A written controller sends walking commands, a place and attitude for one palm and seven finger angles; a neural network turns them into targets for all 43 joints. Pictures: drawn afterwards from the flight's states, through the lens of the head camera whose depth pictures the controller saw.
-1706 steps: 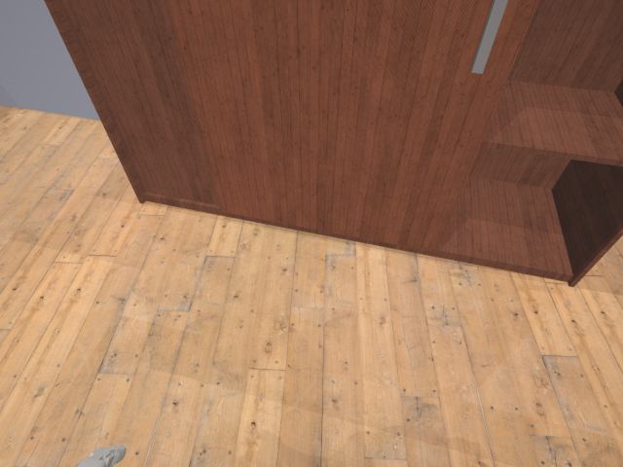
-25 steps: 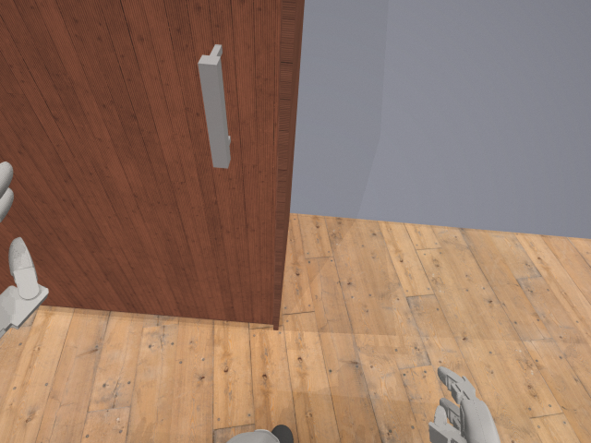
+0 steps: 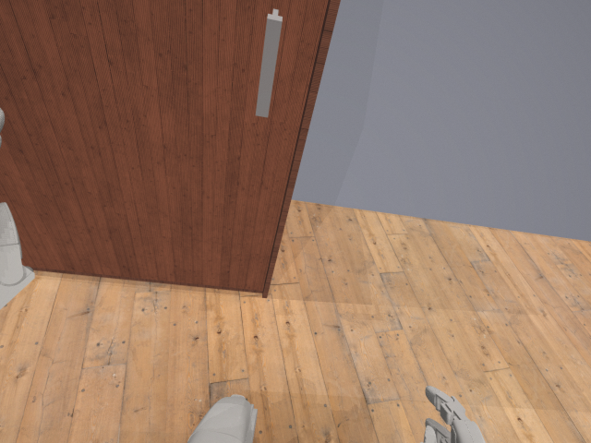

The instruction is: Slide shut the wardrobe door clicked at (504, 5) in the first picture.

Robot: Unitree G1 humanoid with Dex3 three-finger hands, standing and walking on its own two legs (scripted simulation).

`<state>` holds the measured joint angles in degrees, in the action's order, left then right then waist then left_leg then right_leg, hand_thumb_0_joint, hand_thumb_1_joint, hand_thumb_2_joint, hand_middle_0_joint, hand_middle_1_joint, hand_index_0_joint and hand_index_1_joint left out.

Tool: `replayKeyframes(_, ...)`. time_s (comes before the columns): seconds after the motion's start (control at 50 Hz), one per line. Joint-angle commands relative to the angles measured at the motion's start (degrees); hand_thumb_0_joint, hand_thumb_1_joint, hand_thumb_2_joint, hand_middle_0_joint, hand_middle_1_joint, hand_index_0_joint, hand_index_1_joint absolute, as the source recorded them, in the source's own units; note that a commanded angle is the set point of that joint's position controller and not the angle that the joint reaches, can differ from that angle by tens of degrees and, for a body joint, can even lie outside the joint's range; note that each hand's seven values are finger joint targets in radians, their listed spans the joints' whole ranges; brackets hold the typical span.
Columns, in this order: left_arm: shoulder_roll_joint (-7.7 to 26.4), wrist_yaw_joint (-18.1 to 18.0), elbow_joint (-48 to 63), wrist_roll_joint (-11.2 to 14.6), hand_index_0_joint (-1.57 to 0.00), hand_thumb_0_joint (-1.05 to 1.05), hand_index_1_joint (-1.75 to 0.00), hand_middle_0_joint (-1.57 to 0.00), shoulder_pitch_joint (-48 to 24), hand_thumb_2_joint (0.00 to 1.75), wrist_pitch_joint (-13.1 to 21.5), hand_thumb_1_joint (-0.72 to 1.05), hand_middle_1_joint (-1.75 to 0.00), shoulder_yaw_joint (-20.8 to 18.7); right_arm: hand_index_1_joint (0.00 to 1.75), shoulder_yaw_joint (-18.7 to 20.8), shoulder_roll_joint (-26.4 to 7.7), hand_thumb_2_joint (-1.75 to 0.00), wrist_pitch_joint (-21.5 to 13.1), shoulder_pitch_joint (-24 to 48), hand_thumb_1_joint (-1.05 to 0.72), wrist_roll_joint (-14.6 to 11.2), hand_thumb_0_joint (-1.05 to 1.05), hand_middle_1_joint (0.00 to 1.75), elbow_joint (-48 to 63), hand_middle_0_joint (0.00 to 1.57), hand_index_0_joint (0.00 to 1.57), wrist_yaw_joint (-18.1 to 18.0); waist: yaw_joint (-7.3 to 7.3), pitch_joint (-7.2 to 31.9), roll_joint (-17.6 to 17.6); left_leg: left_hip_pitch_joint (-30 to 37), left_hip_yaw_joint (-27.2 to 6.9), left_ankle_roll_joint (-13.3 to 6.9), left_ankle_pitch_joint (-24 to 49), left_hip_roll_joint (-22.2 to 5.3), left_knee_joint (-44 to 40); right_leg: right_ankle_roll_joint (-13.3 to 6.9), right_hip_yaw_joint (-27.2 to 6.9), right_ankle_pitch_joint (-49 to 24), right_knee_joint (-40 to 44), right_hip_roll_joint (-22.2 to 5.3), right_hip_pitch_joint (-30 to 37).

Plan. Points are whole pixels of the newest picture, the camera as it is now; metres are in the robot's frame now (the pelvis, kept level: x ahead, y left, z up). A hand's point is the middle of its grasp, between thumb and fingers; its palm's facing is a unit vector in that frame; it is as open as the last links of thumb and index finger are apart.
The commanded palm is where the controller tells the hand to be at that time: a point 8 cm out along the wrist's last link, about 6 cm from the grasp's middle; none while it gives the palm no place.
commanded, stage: stop stepping back and stand still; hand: left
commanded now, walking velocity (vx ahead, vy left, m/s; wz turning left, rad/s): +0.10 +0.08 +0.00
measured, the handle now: (268, 64) +0.72 +0.18 +0.17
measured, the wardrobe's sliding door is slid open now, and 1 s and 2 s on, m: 0.00 0.00 0.00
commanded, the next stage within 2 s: let the arm hang, fingers relaxed in 0.90 s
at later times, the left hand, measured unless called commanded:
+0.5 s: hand out of the picture +0.05 +0.36 +0.22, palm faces +0.42 -0.76 -0.51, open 7.4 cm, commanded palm +0.00 +0.38 +0.21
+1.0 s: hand out of the picture +0.07 +0.38 +0.20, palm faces +0.40 -0.74 -0.54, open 7.4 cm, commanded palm none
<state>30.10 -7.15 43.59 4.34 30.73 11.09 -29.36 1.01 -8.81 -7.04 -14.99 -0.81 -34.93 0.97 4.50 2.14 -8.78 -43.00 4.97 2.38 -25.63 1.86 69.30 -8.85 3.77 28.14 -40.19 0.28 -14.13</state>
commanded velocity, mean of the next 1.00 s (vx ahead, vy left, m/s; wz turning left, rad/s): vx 0.16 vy -0.14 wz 0.00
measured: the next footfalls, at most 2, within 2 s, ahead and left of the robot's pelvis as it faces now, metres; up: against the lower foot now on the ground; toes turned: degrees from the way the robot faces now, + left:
left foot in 0.12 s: +0.02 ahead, +0.17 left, +0.00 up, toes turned +2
right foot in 0.46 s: -0.17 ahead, +0.00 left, +0.00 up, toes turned -7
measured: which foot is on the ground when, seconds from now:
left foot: up 0.00-0.10, down 0.12-0.42, up 0.44-0.68, down 0.70-1.00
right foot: down 0.00-0.12, up 0.14-0.44, down 0.46-0.70, up 0.72-0.88, down 0.90-1.00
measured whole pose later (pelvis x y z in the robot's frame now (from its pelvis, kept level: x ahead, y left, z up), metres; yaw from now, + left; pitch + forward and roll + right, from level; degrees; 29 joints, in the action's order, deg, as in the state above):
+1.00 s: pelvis -0.13 +0.12 +0.02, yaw -2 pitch -1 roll -1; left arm 26.2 -8.1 30.5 2.7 33.3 11.6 -26.4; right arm -1.3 -9.2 -4.9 -14.3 -0.1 -36.7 -1.5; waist 1.1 -2.2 1.3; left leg -25.3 2.9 0.7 -25.1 -4.6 50.7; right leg -1.9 6.0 18.4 -35.5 -0.9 -15.9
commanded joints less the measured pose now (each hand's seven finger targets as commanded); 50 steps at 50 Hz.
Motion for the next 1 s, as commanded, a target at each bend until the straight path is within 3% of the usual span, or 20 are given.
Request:
replayKeyframes(0.0, 1.3, -1.5, -11.9, -0.7, -0.2, 0.0, -0.3, -0.2, -19.9, 0.9, 3.3, 0.9, -0.3, -1.0, 0.3, -0.1, -7.2, -0.9, -2.3, 7.1, -0.9, 1.9, 0.0, 0.3, 5.2, 0.2, 0.2, -3.0, -4.56, -4.0, 7.5, 12.9, -4.7, -2.4, 3.9, -7.8, -10.7, 0.9, -16.3, -0.1, 20.7, -14.1, -10.4)
replayKeyframes(0.06, 1.9, -2.9, -12.3, -2.8, -0.2, 0.0, -0.3, -0.2, -18.7, 0.9, 1.9, 0.9, -0.3, 3.3, 0.3, 2.1, -11.1, -0.9, -2.6, 6.2, -0.9, 0.2, 0.0, 0.3, 4.5, 0.2, 0.2, -5.8, -6.26, -8.0, 12.4, 31.7, -7.2, -4.1, -0.9, -6.7, -41.7, 3.9, -10.1, 3.7, 9.0, -8.5, -17.7)
replayKeyframes(0.08, 3.4, -2.7, -6.4, -2.8, -0.2, 0.0, -0.3, -0.2, -20.6, 0.9, 3.0, 0.9, -0.3, 2.8, 0.3, 1.5, -12.0, -0.9, -2.6, 6.3, -0.9, 0.6, 0.0, 0.3, 6.1, 0.2, 0.2, -6.1, -5.41, -6.4, 25.7, 32.2, -18.7, -6.6, 0.2, -13.7, -49.2, 7.3, -3.4, 3.6, -3.5, -1.5, -19.2)
replayKeyframes(0.12, 7.1, -1.5, -3.5, -1.5, -0.2, 0.0, -0.3, -0.2, -19.8, 0.9, 5.2, 0.9, -0.3, -0.5, 0.3, 0.4, -9.1, -0.9, -3.1, 6.6, -0.9, 1.9, 0.0, 0.3, 5.8, 0.2, 0.2, -5.0, -6.76, -4.3, 27.7, 24.8, -42.0, -9.5, -16.8, -23.7, -63.5, 9.4, -3.0, 3.8, -23.7, 3.0, -19.0)
replayKeyframes(0.14, 5.5, -1.0, -0.3, -1.9, -0.2, 0.0, -0.3, -0.2, -18.0, 0.9, 4.9, 0.9, -0.3, 0.3, 0.3, 1.1, -9.4, -0.9, -3.0, 7.5, -0.9, 2.4, 0.0, 0.3, 6.7, 0.2, 0.2, -3.9, -6.3, -5.3, 24.2, 20.1, -42.3, -8.5, -24.0, -23.2, -65.8, 9.1, -5.7, -0.3, -27.3, 2.4, -17.0)
replayKeyframes(0.22, 3.3, -1.1, 6.5, -2.1, -0.2, 0.0, -0.3, -0.2, -3.6, 0.9, 3.6, 0.9, -0.3, 1.2, 0.3, 1.6, -9.2, -0.9, -0.7, 8.7, -0.9, 2.0, 0.0, 0.3, 8.9, 0.2, 0.2, -2.1, -3.37, 1.4, 23.6, 18.5, -15.8, -4.3, -18.2, -17.0, -63.8, 7.9, 2.8, -6.0, -17.0, 4.1, -3.0)
replayKeyframes(0.34, 7.2, -2.1, -1.4, -1.2, -0.2, 0.0, -0.3, -0.2, -2.9, 0.9, -1.1, 0.9, -0.3, -2.0, 0.3, 1.2, -7.5, -0.9, 2.2, 6.5, -0.9, 3.1, 0.0, 0.3, 7.5, 0.2, 0.2, -5.7, -4.22, 3.7, 25.3, 21.8, -6.2, 0.1, -7.4, -14.9, -60.6, 5.8, 9.3, 2.9, 7.9, 8.0, 13.6)
replayKeyframes(0.38, 7.2, -1.7, -5.4, -0.9, -0.2, 0.0, -0.3, -0.2, -1.9, 0.9, -3.0, 0.9, -0.3, -1.8, 0.3, 1.4, -7.2, -0.9, 2.5, 5.9, -0.9, 2.5, 0.0, 0.3, 6.7, 0.2, 0.2, -6.0, -3.73, 4.5, 15.4, 16.8, -0.7, 0.6, -4.1, -9.9, -43.9, 3.1, 4.8, 0.9, 21.5, 4.0, 20.1)
replayKeyframes(0.4, 7.8, -1.4, -6.2, -1.4, -0.2, 0.0, -0.3, -0.2, -3.0, 0.9, -3.3, 0.9, -0.3, -2.2, 0.3, 1.8, -7.1, -0.9, 2.8, 5.5, -0.9, 1.8, 0.0, 0.3, 6.2, 0.2, 0.2, -5.8, -4.14, 2.0, 2.0, 10.8, 4.1, -0.3, -1.3, -6.0, -23.7, -1.3, -7.4, -1.2, 25.9, -7.1, 16.0)
replayKeyframes(0.42, 8.9, -1.5, -4.1, -1.2, -0.2, 0.0, -0.3, -0.2, -6.3, 0.9, -2.5, 0.9, -0.3, -3.0, 0.3, 2.2, -8.2, -0.9, 2.8, 6.7, -0.9, 0.7, 0.0, 0.3, 7.2, 0.2, 0.2, -5.5, -3.99, -1.8, -4.7, 1.5, -1.2, -1.4, -2.6, -3.7, -3.0, -7.5, -23.9, 2.8, 30.5, -19.2, 9.0)
replayKeyframes(0.46, 9.5, -2.9, -3.1, -1.1, -0.2, 0.0, -0.3, -0.2, -10.8, 0.9, 0.0, 0.9, -0.3, -4.7, 0.3, 0.3, -8.2, -0.9, 1.5, 6.5, -0.9, 1.7, 0.0, 0.3, 7.2, 0.2, 0.2, -4.3, -5.34, -1.1, -0.1, -1.9, -8.8, -1.2, 0.4, -9.0, 5.8, -7.9, -24.0, 0.0, 27.9, -23.0, 5.7)
replayKeyframes(0.52, 2.6, -1.8, -8.4, -1.5, -0.2, 0.0, -0.3, -0.2, -10.0, 0.9, 0.3, 0.9, -0.3, 2.0, 0.3, 2.5, -10.2, -0.9, 1.9, 8.5, -0.9, 0.5, 0.0, 0.3, 6.1, 0.2, 0.2, -5.4, -5.31, -12.4, 3.3, 4.4, -6.5, -1.7, 4.3, -11.4, -3.5, -4.7, -19.3, 13.3, 32.0, -19.2, -7.4)
replayKeyframes(0.62, 4.3, -3.6, 1.2, -2.8, -0.2, 0.0, -0.3, -0.2, -17.1, 0.9, 2.3, 0.9, -0.3, 2.7, 0.3, 1.4, -9.0, -0.9, -0.7, 7.8, -0.9, 1.8, 0.0, 0.3, 6.1, 0.2, 0.2, -7.6, -5.06, -5.3, 11.0, 33.4, 6.0, -2.3, 6.6, -5.8, -36.3, 0.5, -3.9, 7.8, 17.5, -10.9, -10.3)
replayKeyframes(0.64, 5.8, -3.7, 3.7, -2.3, -0.2, 0.0, -0.3, -0.2, -16.8, 0.9, 3.2, 0.9, -0.3, 1.0, 0.3, 1.9, -9.8, -0.9, -1.6, 5.9, -0.9, 1.5, 0.0, 0.3, 6.6, 0.2, 0.2, -8.1, -5.59, -3.2, 16.7, 38.9, 3.5, -3.1, 4.9, -7.5, -41.7, 2.7, -1.2, 2.5, 6.9, -7.7, -11.6)
replayKeyframes(0.66, 6.2, -3.8, 5.9, -1.8, -0.2, 0.0, -0.3, -0.2, -14.4, 0.9, 3.8, 0.9, -0.3, -0.2, 0.3, 2.6, -11.9, -0.9, -2.1, 5.4, -0.9, 1.2, 0.0, 0.3, 7.9, 0.2, 0.2, -8.1, -5.64, -1.1, 30.7, 44.0, -14.0, -6.7, 6.8, -17.1, -49.0, 6.8, 3.4, 1.9, -8.7, -1.8, -17.9)
replayKeyframes(0.7, 9.4, -3.1, 4.9, -1.6, -0.2, 0.0, -0.3, -0.2, -13.5, 0.9, 6.1, 0.9, -0.3, -4.1, 0.3, 1.8, -10.1, -0.9, -2.7, 6.3, -0.9, 1.9, 0.0, 0.3, 6.8, 0.2, 0.2, -6.4, -5.32, 0.2, 27.2, 34.8, -32.5, -11.7, 0.0, -27.4, -59.2, 8.7, -3.4, 6.0, -23.7, -0.3, -17.6)
replayKeyframes(0.84, 5.1, -1.9, -2.2, -1.1, -0.2, 0.0, -0.3, -0.2, 3.5, 0.9, 3.5, 0.9, -0.3, -5.8, 0.3, 2.5, -9.6, -0.9, -0.7, 4.9, -0.9, 1.1, 0.0, 0.3, 9.5, 0.2, 0.2, -3.1, -4.06, 2.2, 18.7, 12.6, -3.7, -5.2, -8.8, -16.4, -46.0, 8.6, 4.2, -5.1, 7.7, 0.4, 12.4)
replayKeyframes(0.9, 7.5, -2.8, -6.9, -0.7, -0.2, 0.0, -0.3, -0.2, 1.1, 0.9, 1.9, 0.9, -0.3, -6.1, 0.3, 1.4, -8.2, -0.9, -0.5, 5.4, -0.9, 0.6, 0.0, 0.3, 9.9, 0.2, 0.2, -3.6, -4.02, 0.1, -6.6, 6.6, -1.1, -2.0, -3.1, -4.5, -13.6, -1.4, -27.6, -9.7, 25.9, -19.0, 6.5)
replayKeyframes(0.96, 4.1, -3.1, -7.1, -1.2, -0.2, 0.0, -0.3, -0.2, -3.2, 0.9, 2.0, 0.9, -0.3, -2.7, 0.3, 0.9, -8.6, -0.9, -1.3, 5.4, -0.9, 0.7, 0.0, 0.3, 6.4, 0.2, 0.2, -4.0, -5.08, -0.1, -1.2, 13.7, -3.5, -2.1, -1.4, -6.8, -18.8, -1.6, -17.0, -23.0, 19.3, -16.9, 3.8)
replayKeyframes(0.98, -8.8, 4.1, -46.3, -8.0, -0.2, 0.0, -0.3, -0.2, -10.6, 0.9, -7.2, 0.9, -0.3, 20.5, 0.3, 2.7, -13.2, -0.9, -1.1, 7.9, -0.9, 1.1, 0.0, 0.3, -3.7, 0.2, 0.2, 1.2, -8.61, -2.6, 4.1, 9.9, 1.0, -1.4, -0.4, -10.5, -20.7, 2.9, 2.3, -46.3, 7.1, -19.8, 1.6)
